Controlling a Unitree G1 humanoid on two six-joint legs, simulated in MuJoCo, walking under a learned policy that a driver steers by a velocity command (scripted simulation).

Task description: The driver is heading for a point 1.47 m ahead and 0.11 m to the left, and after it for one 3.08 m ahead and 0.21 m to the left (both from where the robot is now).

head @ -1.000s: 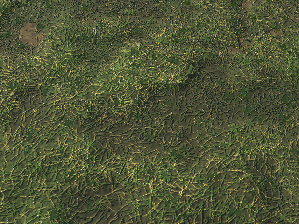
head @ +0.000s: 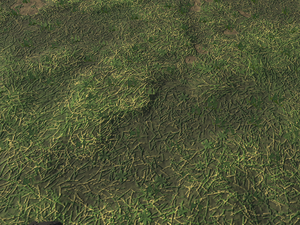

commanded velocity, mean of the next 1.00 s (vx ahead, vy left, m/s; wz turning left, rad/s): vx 0.34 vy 0.00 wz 0.12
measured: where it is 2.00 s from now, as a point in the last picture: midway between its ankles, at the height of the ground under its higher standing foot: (121, 145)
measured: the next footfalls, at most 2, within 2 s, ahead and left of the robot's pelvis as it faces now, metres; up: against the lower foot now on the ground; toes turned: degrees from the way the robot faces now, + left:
right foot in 0.14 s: +0.26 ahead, -0.13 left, +0.00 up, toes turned -7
left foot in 0.68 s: +0.56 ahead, +0.04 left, +0.00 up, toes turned +1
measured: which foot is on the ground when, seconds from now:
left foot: down 0.00-0.14, up 0.16-0.66, down 0.68-1.00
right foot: up 0.00-0.12, down 0.14-0.66, up 0.68-1.00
